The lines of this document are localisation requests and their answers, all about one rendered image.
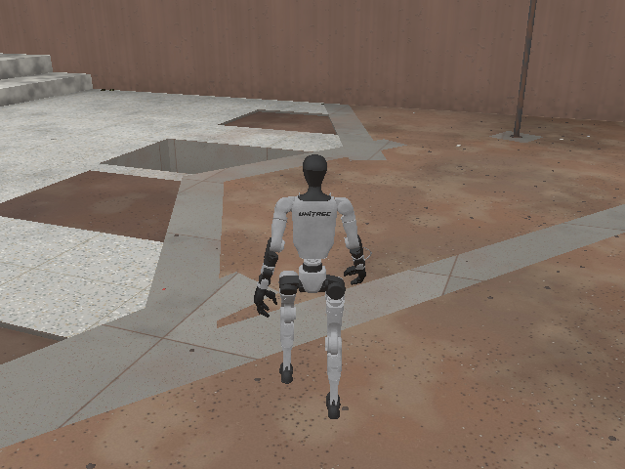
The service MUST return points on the humanoid robot head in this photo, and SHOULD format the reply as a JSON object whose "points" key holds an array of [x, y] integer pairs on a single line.
{"points": [[314, 168]]}

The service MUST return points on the robot right upper arm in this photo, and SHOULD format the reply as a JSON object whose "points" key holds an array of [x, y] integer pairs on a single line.
{"points": [[345, 208]]}

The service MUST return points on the robot left forearm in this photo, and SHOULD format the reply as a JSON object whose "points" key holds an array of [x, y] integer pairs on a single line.
{"points": [[267, 268]]}

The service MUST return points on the robot right forearm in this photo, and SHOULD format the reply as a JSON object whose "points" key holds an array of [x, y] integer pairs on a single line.
{"points": [[358, 257]]}

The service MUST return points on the right robot hand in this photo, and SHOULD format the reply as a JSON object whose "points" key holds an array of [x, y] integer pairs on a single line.
{"points": [[352, 271]]}

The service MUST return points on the robot left foot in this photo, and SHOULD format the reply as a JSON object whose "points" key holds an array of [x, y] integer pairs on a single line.
{"points": [[286, 375]]}

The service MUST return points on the left robot hand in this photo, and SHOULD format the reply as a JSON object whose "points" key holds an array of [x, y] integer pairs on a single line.
{"points": [[258, 300]]}

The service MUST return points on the robot left upper arm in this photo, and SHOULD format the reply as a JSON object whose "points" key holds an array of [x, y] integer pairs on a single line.
{"points": [[282, 207]]}

